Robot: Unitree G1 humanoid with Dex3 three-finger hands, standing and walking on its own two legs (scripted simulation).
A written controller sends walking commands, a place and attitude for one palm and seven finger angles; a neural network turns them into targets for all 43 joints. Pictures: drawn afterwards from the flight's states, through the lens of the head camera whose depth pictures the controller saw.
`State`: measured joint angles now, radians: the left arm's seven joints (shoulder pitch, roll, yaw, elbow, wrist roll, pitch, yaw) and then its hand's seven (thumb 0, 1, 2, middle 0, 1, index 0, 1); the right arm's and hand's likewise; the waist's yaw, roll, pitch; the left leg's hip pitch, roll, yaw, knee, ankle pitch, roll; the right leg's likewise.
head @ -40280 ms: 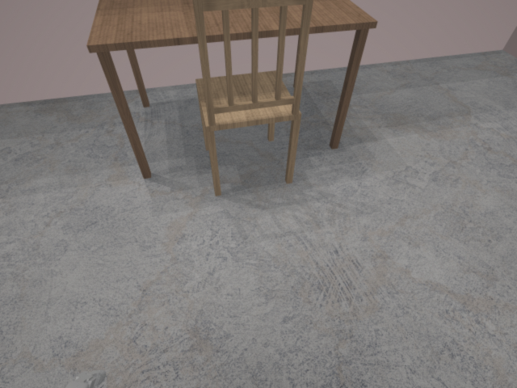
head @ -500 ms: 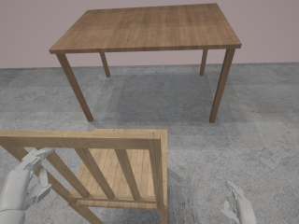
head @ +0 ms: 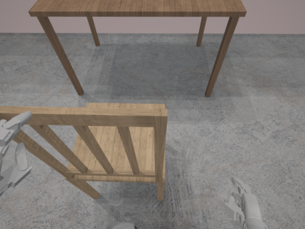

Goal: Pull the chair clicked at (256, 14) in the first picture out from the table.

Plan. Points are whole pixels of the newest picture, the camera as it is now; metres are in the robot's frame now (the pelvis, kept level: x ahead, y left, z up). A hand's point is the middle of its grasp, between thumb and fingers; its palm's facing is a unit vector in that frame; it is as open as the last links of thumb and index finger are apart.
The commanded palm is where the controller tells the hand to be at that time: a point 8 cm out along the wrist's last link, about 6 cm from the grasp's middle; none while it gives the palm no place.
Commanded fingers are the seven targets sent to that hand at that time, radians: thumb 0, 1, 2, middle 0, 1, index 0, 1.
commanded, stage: step back with the hand held close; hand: left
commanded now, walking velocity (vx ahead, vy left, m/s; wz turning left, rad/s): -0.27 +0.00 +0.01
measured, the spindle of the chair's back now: (98, 153) +0.31 +0.21 -0.06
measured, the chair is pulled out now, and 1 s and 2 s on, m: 0.62 0.62 0.62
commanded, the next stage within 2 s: stop stepping back and stand still in 0.74 s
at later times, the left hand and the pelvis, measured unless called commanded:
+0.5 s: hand out of the picture +0.10 +0.28 +0.19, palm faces +0.47 -0.73 -0.50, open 7.4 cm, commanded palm +0.04 +0.33 +0.18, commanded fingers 0.00 0.90 0.90 -0.20 -0.30 -0.20 -0.30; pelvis -0.08 +0.02 -0.01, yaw +4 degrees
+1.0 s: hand out of the picture +0.01 +0.26 +0.18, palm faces +0.31 -0.78 -0.54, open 7.4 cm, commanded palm -0.05 +0.31 +0.18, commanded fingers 0.00 0.90 0.90 -0.20 -0.30 -0.20 -0.30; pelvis -0.19 +0.02 +0.00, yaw -2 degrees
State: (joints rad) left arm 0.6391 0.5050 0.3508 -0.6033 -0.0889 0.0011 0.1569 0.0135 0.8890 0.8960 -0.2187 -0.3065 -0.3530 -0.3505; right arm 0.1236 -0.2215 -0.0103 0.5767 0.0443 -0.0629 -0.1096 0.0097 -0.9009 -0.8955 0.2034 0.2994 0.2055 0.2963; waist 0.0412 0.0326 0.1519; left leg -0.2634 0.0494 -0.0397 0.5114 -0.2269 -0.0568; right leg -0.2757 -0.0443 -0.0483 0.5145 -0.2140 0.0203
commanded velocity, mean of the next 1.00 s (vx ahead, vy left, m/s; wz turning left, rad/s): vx -0.24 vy -0.01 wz -0.01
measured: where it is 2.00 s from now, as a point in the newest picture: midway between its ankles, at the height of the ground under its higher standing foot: outside the picture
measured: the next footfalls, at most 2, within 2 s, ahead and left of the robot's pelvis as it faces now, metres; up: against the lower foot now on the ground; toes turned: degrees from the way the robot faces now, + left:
right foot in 0.50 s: -0.09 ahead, -0.11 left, +0.00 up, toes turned +0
left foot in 0.76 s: -0.09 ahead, +0.15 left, +0.00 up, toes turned +2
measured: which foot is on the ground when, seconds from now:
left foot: down 0.00-0.58, up 0.60-0.74, down 0.76-1.00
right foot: down 0.00-0.34, up 0.36-0.48, down 0.50-0.78, up 0.80-1.00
